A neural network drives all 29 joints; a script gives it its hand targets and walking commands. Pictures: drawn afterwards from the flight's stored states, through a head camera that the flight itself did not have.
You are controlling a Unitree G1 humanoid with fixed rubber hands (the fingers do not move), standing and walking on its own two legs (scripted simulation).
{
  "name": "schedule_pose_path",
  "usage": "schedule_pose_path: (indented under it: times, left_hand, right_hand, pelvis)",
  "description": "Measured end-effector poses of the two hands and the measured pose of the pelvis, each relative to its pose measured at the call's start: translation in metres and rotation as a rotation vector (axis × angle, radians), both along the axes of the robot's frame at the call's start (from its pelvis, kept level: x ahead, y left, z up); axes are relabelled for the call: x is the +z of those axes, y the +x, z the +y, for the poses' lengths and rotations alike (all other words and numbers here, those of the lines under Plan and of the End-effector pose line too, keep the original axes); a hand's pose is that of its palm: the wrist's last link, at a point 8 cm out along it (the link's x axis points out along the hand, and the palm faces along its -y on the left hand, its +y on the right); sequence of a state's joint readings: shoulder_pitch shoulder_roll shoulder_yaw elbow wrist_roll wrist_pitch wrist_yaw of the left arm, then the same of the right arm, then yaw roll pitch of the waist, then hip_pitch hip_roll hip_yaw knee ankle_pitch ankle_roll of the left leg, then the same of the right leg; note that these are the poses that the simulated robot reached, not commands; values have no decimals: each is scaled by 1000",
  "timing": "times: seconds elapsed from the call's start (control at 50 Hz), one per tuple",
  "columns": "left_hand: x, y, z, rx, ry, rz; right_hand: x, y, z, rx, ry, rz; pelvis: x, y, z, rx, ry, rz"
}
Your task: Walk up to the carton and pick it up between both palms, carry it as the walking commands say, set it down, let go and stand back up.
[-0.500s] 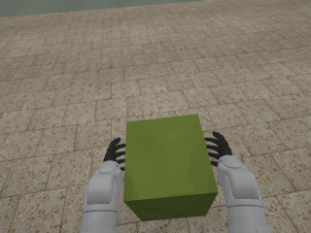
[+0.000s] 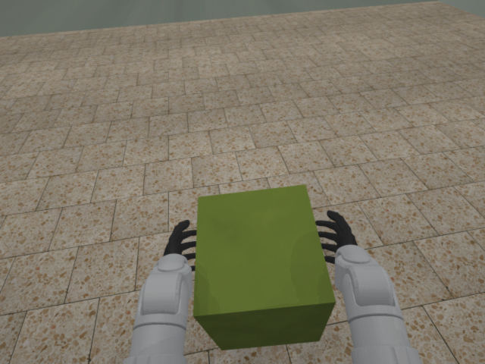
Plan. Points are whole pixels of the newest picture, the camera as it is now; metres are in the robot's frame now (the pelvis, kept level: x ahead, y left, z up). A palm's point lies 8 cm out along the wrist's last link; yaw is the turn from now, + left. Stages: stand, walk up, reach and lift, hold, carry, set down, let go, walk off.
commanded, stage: carry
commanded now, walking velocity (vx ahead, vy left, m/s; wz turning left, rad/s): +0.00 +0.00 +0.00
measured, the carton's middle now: (261, 272) +0.31 -0.01 -0.05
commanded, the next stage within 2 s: hold in 0.70 s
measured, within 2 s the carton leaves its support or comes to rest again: neither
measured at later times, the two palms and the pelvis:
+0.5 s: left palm (169, 262) +0.28 +0.14 +0.05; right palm (341, 255) +0.28 -0.14 +0.05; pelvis -0.01 +0.01 +0.00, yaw +0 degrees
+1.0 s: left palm (168, 257) +0.28 +0.15 +0.06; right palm (340, 242) +0.30 -0.14 +0.06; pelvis +0.00 +0.00 +0.00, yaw +3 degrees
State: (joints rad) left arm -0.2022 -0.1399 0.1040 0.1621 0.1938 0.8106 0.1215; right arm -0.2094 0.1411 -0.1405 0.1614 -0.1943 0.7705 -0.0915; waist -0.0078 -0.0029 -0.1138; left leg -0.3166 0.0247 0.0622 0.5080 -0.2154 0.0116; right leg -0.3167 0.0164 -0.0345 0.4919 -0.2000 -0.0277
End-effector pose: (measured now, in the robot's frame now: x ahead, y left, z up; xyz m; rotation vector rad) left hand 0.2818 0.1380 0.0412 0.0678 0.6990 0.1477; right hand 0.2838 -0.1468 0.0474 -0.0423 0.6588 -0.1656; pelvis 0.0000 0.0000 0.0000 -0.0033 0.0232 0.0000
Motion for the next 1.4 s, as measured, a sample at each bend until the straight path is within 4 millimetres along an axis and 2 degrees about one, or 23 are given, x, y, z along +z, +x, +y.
schedule_pose_path:
  times: [0.16, 0.36, 0.5, 0.56, 0.64, 0.7, 0.78, 0.94, 1.06, 1.2, 1.4]
  left_hand:
    - [5, -3, 0, 1, -6, -23]
    - [-3, -2, 4, -6, 11, 0]
    - [8, -3, 7, 12, 9, -33]
    - [2, 0, 6, 9, 5, -8]
    - [6, -1, 3, 10, 3, -31]
    - [4, 2, -1, -1, 15, -17]
    - [0, -2, -2, -15, 17, -5]
    - [16, -2, 8, 20, -19, -56]
    - [15, 5, 7, 14, -34, -43]
    - [-5, 9, 6, 11, -45, 5]
    - [-40, 15, 10, 14, -22, 16]
  right_hand:
    - [4, -5, 0, 0, -7, -19]
    - [-9, -6, 5, -4, 5, 12]
    - [0, -3, 8, -5, 27, -18]
    - [-6, 0, 7, 1, 17, 10]
    - [-1, -2, 4, 1, 5, -11]
    - [-5, -1, 0, -7, 13, 4]
    - [-10, -4, -2, 2, 6, 18]
    - [9, 7, 6, 45, 7, -30]
    - [15, 15, 5, 24, 13, -19]
    - [-6, 15, 4, 18, 13, 30]
    - [-48, 16, 9, 12, 8, 46]
  pelvis:
    - [0, -4, 1, -5, -1, -7]
    - [0, -7, 7, -5, 2, -4]
    - [-1, -8, 7, -9, 8, 3]
    - [-1, -6, 6, -9, 10, 1]
    - [-1, -5, 3, -9, 11, -1]
    - [-1, -4, 2, -12, 9, 0]
    - [2, -6, 0, 5, 11, -67]
    - [4, -5, -3, 32, 17, -141]
    - [4, -3, -4, 52, 6, -162]
    - [2, -5, -2, 42, 5, -145]
    - [-6, -16, 4, 38, 1, -50]
